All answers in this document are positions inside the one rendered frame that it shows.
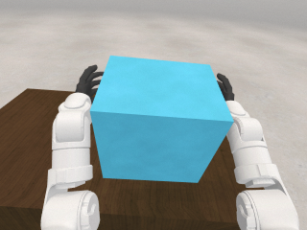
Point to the right robot hand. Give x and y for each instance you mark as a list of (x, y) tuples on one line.
[(225, 87)]

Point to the carton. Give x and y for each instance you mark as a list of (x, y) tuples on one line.
[(158, 120)]

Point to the robot left forearm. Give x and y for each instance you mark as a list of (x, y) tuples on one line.
[(71, 143)]

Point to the robot right upper arm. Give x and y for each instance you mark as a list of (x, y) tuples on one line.
[(265, 210)]

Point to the robot right forearm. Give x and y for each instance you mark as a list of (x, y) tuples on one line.
[(253, 164)]

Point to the pedestal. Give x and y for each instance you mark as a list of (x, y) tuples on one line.
[(26, 134)]

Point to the left robot hand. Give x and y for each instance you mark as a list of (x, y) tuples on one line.
[(86, 82)]

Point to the robot left upper arm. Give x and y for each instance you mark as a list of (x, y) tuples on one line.
[(76, 210)]

